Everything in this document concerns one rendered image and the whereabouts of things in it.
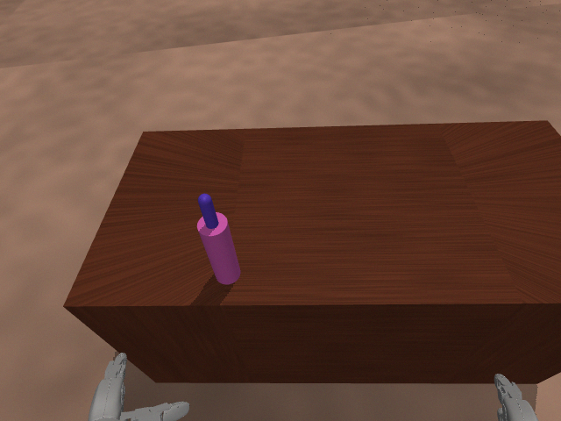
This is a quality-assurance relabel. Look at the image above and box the right robot hand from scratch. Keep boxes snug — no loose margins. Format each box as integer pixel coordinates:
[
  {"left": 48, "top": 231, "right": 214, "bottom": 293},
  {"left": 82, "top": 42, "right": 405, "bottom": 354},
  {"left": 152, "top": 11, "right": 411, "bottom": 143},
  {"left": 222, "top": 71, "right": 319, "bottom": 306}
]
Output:
[{"left": 494, "top": 374, "right": 538, "bottom": 421}]

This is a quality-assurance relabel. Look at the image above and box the left robot hand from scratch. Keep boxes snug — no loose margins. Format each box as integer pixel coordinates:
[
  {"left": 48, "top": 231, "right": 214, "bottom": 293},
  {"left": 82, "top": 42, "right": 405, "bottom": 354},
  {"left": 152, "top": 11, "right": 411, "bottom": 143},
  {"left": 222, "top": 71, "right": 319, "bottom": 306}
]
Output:
[{"left": 88, "top": 353, "right": 189, "bottom": 421}]

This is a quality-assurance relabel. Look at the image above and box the bottle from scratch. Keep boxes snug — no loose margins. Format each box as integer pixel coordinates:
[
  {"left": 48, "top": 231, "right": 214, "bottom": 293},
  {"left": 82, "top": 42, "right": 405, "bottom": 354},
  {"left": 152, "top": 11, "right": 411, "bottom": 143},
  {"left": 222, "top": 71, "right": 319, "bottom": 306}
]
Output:
[{"left": 197, "top": 194, "right": 240, "bottom": 285}]

